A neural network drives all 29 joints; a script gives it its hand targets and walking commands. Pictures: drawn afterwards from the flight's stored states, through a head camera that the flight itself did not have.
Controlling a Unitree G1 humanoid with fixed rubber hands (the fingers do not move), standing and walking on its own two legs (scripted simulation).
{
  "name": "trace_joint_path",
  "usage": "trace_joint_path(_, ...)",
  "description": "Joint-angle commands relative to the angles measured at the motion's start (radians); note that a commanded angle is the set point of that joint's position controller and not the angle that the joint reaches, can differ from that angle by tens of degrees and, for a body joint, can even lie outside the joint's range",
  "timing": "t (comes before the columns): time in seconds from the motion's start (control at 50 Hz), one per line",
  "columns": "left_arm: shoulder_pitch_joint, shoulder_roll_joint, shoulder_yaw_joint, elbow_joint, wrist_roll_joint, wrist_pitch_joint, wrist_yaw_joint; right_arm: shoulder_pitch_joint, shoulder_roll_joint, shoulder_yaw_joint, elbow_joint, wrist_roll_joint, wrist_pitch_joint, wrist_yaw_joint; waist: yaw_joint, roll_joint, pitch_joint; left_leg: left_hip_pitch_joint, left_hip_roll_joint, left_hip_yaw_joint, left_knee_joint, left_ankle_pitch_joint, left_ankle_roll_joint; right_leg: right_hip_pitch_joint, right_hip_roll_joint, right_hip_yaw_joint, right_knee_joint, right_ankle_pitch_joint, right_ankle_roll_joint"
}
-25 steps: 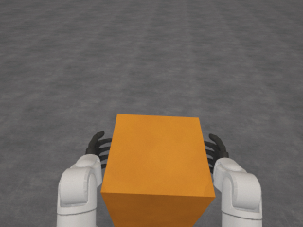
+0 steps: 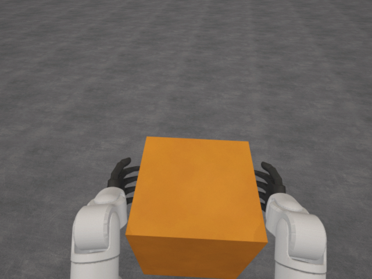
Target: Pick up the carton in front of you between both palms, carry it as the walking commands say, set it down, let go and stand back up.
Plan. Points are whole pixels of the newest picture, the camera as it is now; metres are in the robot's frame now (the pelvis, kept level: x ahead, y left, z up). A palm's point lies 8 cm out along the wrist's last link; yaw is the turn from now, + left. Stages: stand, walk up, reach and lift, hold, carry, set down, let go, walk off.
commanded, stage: carry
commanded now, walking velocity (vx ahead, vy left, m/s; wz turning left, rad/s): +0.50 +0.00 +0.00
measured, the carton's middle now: (193, 211) +0.27 +0.00 +0.03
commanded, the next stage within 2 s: none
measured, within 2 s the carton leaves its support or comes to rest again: neither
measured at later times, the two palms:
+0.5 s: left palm (144, 107) +0.56 +0.15 +0.09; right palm (247, 110) +0.56 -0.15 +0.09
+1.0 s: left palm (146, 104) +0.65 +0.17 +0.04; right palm (236, 105) +0.66 -0.13 +0.04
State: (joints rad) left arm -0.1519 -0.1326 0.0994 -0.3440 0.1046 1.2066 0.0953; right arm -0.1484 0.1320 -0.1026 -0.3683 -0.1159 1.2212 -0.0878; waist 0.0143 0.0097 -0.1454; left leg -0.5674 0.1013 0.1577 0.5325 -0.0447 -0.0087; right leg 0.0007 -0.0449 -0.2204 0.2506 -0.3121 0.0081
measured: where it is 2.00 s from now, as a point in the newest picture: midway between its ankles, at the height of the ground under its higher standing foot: outside the picture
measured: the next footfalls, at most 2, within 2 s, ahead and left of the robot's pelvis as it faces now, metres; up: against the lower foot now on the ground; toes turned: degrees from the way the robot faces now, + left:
left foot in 0.06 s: +0.22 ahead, +0.12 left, +0.00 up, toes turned +11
right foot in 0.48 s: +0.44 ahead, -0.09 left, +0.00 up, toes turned +9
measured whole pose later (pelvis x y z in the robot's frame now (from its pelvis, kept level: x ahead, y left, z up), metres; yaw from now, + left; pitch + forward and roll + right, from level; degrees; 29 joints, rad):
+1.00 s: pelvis +0.38 +0.01 -0.01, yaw +1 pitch +4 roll -1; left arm -0.14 -0.13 0.11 -0.09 0.17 0.99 0.06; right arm -0.14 0.13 -0.11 -0.09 -0.17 0.99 -0.04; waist 0.00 0.01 -0.13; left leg -0.15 0.06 0.12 0.54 -0.44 -0.02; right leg -0.37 -0.06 -0.22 0.59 -0.28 -0.04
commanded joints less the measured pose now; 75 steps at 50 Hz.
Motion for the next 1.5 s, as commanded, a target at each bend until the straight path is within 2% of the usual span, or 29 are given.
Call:
trace_joint_path(0.0, -0.444, -0.815, -0.683, -0.022, -0.393, 0.027, -0.268, -0.455, 0.837, 0.701, 0.002, 0.392, 0.016, 0.241, 0.004, -0.160, -0.067, 0.082, -0.036, 0.060, -0.076, -0.007, 0.021, 0.069, -0.212, 0.074, 0.022, 0.409, -0.088)
trace_joint_path(0.04, -0.458, -0.806, -0.683, -0.009, -0.390, 0.035, -0.265, -0.439, 0.827, 0.683, 0.037, 0.390, 0.023, 0.246, -0.023, -0.092, -0.156, 0.413, -0.087, 0.120, -0.105, -0.090, 0.033, -0.056, -0.148, -0.015, 0.298, 0.504, -0.040)
trace_joint_path(0.06, -0.474, -0.798, -0.685, -0.009, -0.389, 0.040, -0.264, -0.429, 0.820, 0.673, 0.055, 0.384, 0.023, 0.250, -0.045, 0.035, -0.216, 0.619, 0.079, -0.132, -0.157, -0.218, 0.067, -0.242, -0.103, -0.013, 0.531, 0.324, 0.007)
trace_joint_path(0.08, -0.514, -0.824, -0.701, -0.030, -0.398, 0.049, -0.263, -0.441, 0.825, 0.660, 0.087, 0.375, 0.013, 0.255, -0.052, 0.298, -0.299, 0.851, 0.311, -0.563, -0.257, -0.278, 0.212, -0.544, 0.018, 0.016, 0.834, 0.038, 0.051)
trace_joint_path(0.1, -0.523, -0.839, -0.700, -0.019, -0.404, 0.045, -0.267, -0.433, 0.863, 0.666, 0.088, 0.392, 0.008, 0.258, -0.042, 0.293, -0.260, 0.853, 0.333, -0.648, -0.305, -0.106, 0.236, -0.705, 0.031, 0.132, 0.971, -0.187, 0.027)
trace_joint_path(0.12, -0.533, -0.882, -0.705, -0.006, -0.410, 0.035, -0.270, -0.463, 0.897, 0.673, 0.061, 0.405, 0.001, 0.260, -0.040, 0.222, -0.254, 0.820, 0.308, -0.539, -0.270, 0.002, 0.219, -0.737, -0.022, 0.190, 1.037, -0.174, -0.004)
trace_joint_path(0.14, -0.536, -0.911, -0.707, -0.009, -0.414, 0.022, -0.273, -0.481, 0.934, 0.683, 0.049, 0.413, -0.007, 0.264, -0.040, 0.115, -0.267, 0.767, 0.287, -0.454, -0.250, 0.047, 0.189, -0.726, -0.060, 0.209, 1.030, -0.117, -0.019)
trace_joint_path(0.16, -0.537, -0.936, -0.712, -0.011, -0.414, 0.009, -0.273, -0.502, 0.964, 0.695, 0.032, 0.421, -0.017, 0.267, -0.032, 0.052, -0.244, 0.686, 0.272, -0.361, -0.259, 0.125, 0.156, -0.689, -0.090, 0.215, 0.957, -0.055, -0.022)
trace_joint_path(0.2, -0.526, -0.957, -0.726, -0.027, -0.399, -0.014, -0.265, -0.508, 0.990, 0.710, 0.013, 0.433, -0.036, 0.275, -0.025, 0.088, -0.240, 0.607, 0.230, -0.211, -0.283, 0.202, 0.114, -0.603, -0.080, 0.176, 0.827, 0.007, -0.010)
trace_joint_path(0.24, -0.477, -0.981, -0.733, -0.023, -0.388, -0.031, -0.254, -0.479, 0.982, 0.712, 0.001, 0.438, -0.045, 0.280, -0.022, 0.128, -0.234, 0.586, 0.198, -0.119, -0.283, 0.294, 0.113, -0.567, -0.056, 0.136, 0.708, 0.034, 0.005)
trace_joint_path(0.3, -0.445, -0.966, -0.740, -0.058, -0.379, -0.041, -0.241, -0.438, 0.955, 0.710, -0.023, 0.437, -0.050, 0.286, -0.022, 0.163, -0.211, 0.601, 0.155, -0.017, -0.251, 0.437, 0.111, -0.540, -0.023, 0.082, 0.488, 0.097, 0.017)
trace_joint_path(0.36, -0.464, -0.921, -0.746, -0.111, -0.393, -0.028, -0.238, -0.420, 0.909, 0.700, -0.055, 0.425, -0.042, 0.277, -0.031, 0.181, -0.190, 0.596, 0.141, 0.033, -0.218, 0.506, 0.091, -0.464, 0.010, 0.041, 0.336, 0.245, 0.011)
trace_joint_path(0.4, -0.453, -0.886, -0.738, -0.114, -0.398, -0.009, -0.243, -0.402, 0.877, 0.690, -0.052, 0.404, -0.029, 0.267, -0.034, 0.160, -0.189, 0.588, 0.124, 0.052, -0.156, 0.445, 0.073, -0.378, 0.020, 0.021, 0.240, 0.350, 0.007)
trace_joint_path(0.44, -0.434, -0.853, -0.724, -0.094, -0.398, 0.010, -0.253, -0.400, 0.846, 0.684, -0.033, 0.386, -0.014, 0.259, -0.019, 0.091, -0.168, 0.509, 0.085, 0.074, -0.040, 0.307, 0.021, -0.200, 0.015, 0.003, 0.062, 0.522, 0.008)
trace_joint_path(0.46, -0.438, -0.831, -0.713, -0.080, -0.398, 0.021, -0.258, -0.398, 0.828, 0.681, -0.016, 0.378, -0.007, 0.256, -0.020, 0.054, -0.186, 0.420, 0.074, 0.060, 0.017, 0.181, -0.013, -0.059, -0.065, 0.067, 0.090, 0.680, 0.004)
trace_joint_path(0.48, -0.447, -0.814, -0.698, -0.058, -0.391, 0.030, -0.262, -0.410, 0.814, 0.684, -0.011, 0.378, 0.005, 0.253, -0.019, -0.079, -0.236, 0.307, 0.024, 0.039, 0.128, -0.135, -0.042, 0.094, -0.221, 0.217, 0.197, 1.106, -0.046)
trace_joint_path(0.5, -0.422, -0.813, -0.678, -0.005, -0.380, 0.030, -0.265, -0.429, 0.808, 0.694, -0.014, 0.388, 0.020, 0.249, -0.010, -0.193, -0.302, 0.197, -0.009, -0.032, 0.172, -0.415, -0.052, 0.232, -0.322, 0.327, 0.234, 1.233, -0.158)
trace_joint_path(0.52, -0.390, -0.830, -0.666, 0.026, -0.377, 0.025, -0.268, -0.446, 0.814, 0.702, -0.017, 0.392, 0.025, 0.250, -0.005, -0.230, -0.319, 0.184, -0.016, -0.060, 0.183, -0.527, -0.049, 0.193, -0.339, 0.370, 0.175, 1.099, -0.192)
trace_joint_path(0.56, -0.429, -0.885, -0.666, 0.029, -0.379, 0.013, -0.272, -0.502, 0.863, 0.719, -0.009, 0.408, 0.015, 0.257, -0.010, -0.178, -0.316, 0.232, -0.012, -0.085, 0.047, -0.528, -0.032, 0.116, -0.300, 0.333, 0.114, 0.823, -0.164)
trace_joint_path(0.62, -0.458, -0.936, -0.678, 0.043, -0.376, -0.015, -0.279, -0.520, 0.931, 0.746, 0.021, 0.412, -0.017, 0.265, -0.016, -0.126, -0.306, 0.407, 0.000, -0.068, -0.157, -0.203, -0.031, -0.026, -0.196, 0.190, 0.127, 0.533, -0.077)
trace_joint_path(0.64, -0.475, -0.940, -0.687, 0.040, -0.377, -0.025, -0.283, -0.517, 0.942, 0.749, 0.037, 0.402, -0.030, 0.266, -0.016, -0.081, -0.294, 0.392, 0.039, -0.086, -0.155, -0.149, -0.033, -0.019, -0.172, 0.143, 0.161, 0.527, -0.059)
trace_joint_path(0.68, -0.470, -0.940, -0.698, 0.071, -0.366, -0.048, -0.283, -0.505, 0.938, 0.746, 0.067, 0.384, -0.049, 0.270, -0.012, -0.032, -0.272, 0.418, 0.066, -0.080, -0.076, 0.048, -0.030, -0.058, -0.149, 0.136, 0.232, 0.668, -0.058)
trace_joint_path(0.76, -0.434, -0.904, -0.689, 0.124, -0.320, -0.101, -0.281, -0.434, 0.908, 0.710, 0.152, 0.336, -0.110, 0.276, -0.015, 0.002, -0.275, 0.408, 0.055, -0.075, -0.022, 0.215, -0.023, -0.075, -0.144, 0.131, 0.324, 0.824, -0.072)
trace_joint_path(0.94, -0.443, -0.858, -0.653, 0.177, -0.268, -0.239, -0.281, -0.417, 0.864, 0.644, 0.215, 0.260, -0.252, 0.268, -0.018, 0.018, -0.250, 0.429, 0.064, -0.090, -0.011, 0.315, -0.007, -0.134, -0.124, 0.119, 0.351, 0.680, -0.053)
trace_joint_path(1.02, -0.435, -0.819, -0.597, 0.236, -0.213, -0.314, -0.276, -0.414, 0.829, 0.597, 0.271, 0.210, -0.327, 0.263, -0.019, 0.020, -0.237, 0.426, 0.070, -0.095, -0.016, 0.291, 0.003, -0.153, -0.123, 0.116, 0.349, 0.572, -0.047)
trace_joint_path(1.18, -0.509, -0.798, -0.430, 0.442, -0.088, -0.488, -0.277, -0.495, 0.810, 0.445, 0.470, 0.096, -0.499, 0.263, -0.017, 0.001, -0.196, 0.380, 0.056, -0.101, -0.055, 0.097, 0.017, -0.152, -0.132, 0.128, 0.304, 0.491, -0.042)
trace_joint_path(1.28, -0.586, -0.859, -0.392, 0.546, -0.059, -0.573, -0.293, -0.569, 0.871, 0.405, 0.578, 0.065, -0.583, 0.279, -0.016, 0.001, -0.187, 0.368, 0.050, -0.110, -0.083, -0.004, 0.026, -0.152, -0.132, 0.135, 0.270, 0.407, -0.041)
trace_joint_path(1.36, -0.591, -0.898, -0.417, 0.546, -0.070, -0.577, -0.301, -0.570, 0.910, 0.426, 0.582, 0.074, -0.587, 0.287, -0.017, -0.001, -0.196, 0.367, 0.049, -0.116, -0.087, -0.028, 0.034, -0.149, -0.133, 0.137, 0.259, 0.387, -0.041)
trace_joint_path(1.48, -0.540, -0.891, -0.452, 0.486, -0.098, -0.512, -0.299, -0.524, 0.900, 0.462, 0.521, 0.106, -0.523, 0.286, -0.017, -0.002, -0.195, 0.356, 0.049, -0.119, -0.088, -0.039, 0.038, -0.152, -0.136, 0.137, 0.251, 0.375, -0.040)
